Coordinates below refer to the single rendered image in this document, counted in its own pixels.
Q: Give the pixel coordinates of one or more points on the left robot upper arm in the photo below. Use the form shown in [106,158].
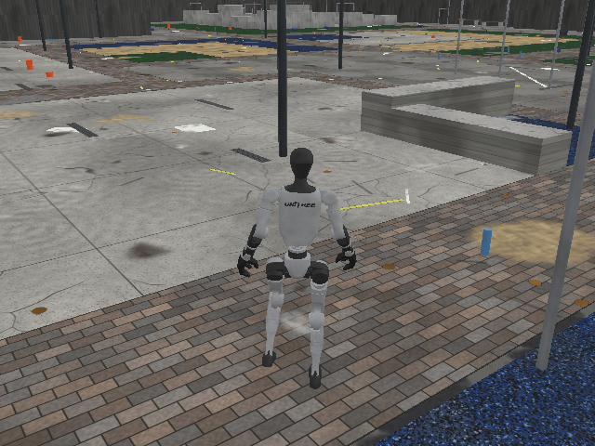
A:
[269,197]

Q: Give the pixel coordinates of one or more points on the robot right hand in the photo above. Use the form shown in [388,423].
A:
[352,260]

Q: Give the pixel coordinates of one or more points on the robot left forearm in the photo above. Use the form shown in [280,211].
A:
[251,245]

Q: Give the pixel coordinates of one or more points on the right robot upper arm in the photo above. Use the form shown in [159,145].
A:
[333,210]

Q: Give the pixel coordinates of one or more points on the robot left hand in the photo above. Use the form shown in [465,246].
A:
[242,264]

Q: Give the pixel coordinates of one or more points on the robot right forearm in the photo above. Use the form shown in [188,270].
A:
[345,244]

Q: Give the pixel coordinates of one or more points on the right robot thigh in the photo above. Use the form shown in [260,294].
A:
[319,280]

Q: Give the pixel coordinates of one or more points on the right robot foot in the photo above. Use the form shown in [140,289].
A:
[315,381]

